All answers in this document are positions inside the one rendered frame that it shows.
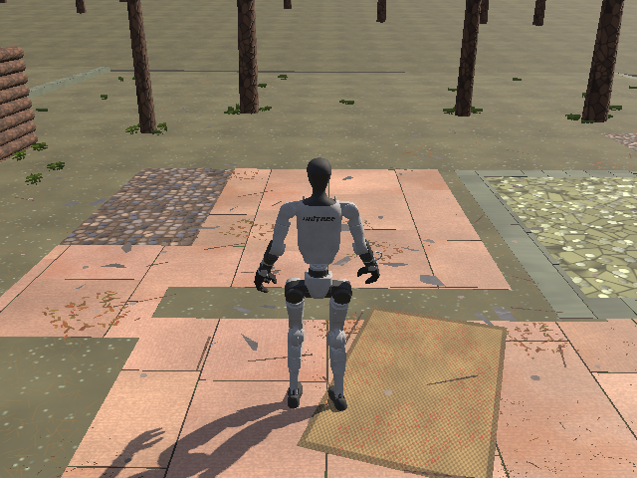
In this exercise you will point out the robot right forearm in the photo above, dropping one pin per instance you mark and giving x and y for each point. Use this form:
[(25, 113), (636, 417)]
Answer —
[(368, 259)]

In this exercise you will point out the robot left forearm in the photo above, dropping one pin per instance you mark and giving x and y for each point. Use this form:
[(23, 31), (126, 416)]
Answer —
[(268, 262)]

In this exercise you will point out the humanoid robot head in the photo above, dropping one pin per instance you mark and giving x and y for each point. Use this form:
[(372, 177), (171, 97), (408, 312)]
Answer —
[(319, 172)]

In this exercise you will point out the left robot foot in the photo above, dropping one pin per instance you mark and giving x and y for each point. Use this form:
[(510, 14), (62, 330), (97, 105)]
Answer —
[(294, 400)]

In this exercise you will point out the left robot hand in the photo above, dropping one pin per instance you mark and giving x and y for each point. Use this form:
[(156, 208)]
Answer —
[(260, 279)]

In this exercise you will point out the robot right upper arm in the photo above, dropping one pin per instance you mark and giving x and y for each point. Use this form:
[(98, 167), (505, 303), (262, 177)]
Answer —
[(350, 211)]

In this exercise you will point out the robot left upper arm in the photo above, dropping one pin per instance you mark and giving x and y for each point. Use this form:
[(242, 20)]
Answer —
[(288, 210)]

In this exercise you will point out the right robot hand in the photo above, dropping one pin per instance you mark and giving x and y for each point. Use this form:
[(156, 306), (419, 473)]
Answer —
[(375, 274)]

